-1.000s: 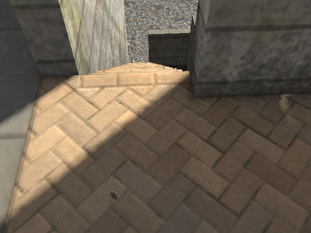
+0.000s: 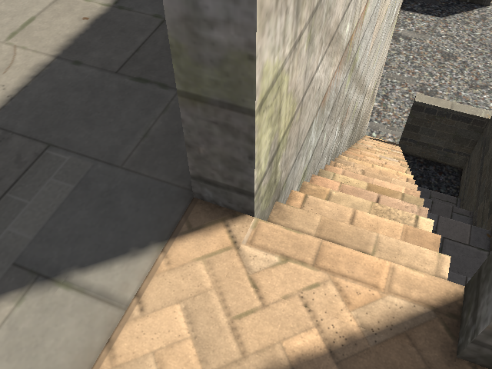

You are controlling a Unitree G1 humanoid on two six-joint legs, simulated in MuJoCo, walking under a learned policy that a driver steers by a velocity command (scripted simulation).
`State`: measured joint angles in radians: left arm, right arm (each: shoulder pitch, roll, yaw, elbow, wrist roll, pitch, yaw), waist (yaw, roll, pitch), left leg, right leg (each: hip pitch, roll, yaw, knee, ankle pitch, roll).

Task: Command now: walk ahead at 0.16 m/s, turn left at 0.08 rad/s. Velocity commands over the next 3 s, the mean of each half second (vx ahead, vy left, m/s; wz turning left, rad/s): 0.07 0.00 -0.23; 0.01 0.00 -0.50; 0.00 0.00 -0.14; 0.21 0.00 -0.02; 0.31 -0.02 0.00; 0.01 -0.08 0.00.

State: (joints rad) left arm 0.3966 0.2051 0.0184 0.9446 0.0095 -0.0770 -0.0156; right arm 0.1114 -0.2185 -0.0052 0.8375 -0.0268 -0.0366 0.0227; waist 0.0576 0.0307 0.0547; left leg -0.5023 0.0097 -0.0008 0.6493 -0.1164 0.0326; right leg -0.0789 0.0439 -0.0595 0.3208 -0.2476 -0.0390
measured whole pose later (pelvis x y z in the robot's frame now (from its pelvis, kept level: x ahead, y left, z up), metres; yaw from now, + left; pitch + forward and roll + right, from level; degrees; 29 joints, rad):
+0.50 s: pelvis +0.02 +0.00 -0.02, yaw -12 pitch +0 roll +2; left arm 0.27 0.22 0.05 0.86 0.02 0.05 -0.02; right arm 0.16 -0.25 -0.06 0.90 -0.02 0.03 -0.04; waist 0.01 0.01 0.02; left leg -0.39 0.05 0.21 0.61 -0.25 0.03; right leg -0.27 0.00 -0.04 0.62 -0.35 -0.07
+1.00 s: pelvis +0.01 +0.03 -0.01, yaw -27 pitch +0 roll +0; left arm 0.20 0.30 0.08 0.82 0.00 0.05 0.02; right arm 0.15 -0.26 -0.03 0.78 -0.02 0.01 -0.05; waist 0.01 -0.03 0.05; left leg -0.22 -0.06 -0.04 0.44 -0.23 0.03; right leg -0.31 0.14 0.20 0.53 -0.25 -0.03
